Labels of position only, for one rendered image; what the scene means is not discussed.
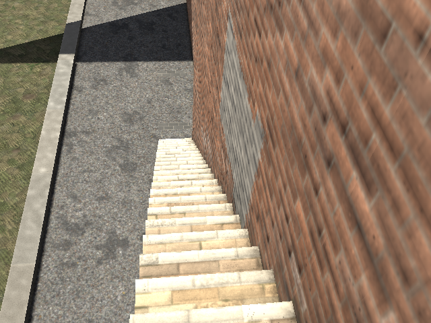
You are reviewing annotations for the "stairs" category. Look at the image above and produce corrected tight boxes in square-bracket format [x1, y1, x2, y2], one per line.
[129, 138, 297, 323]

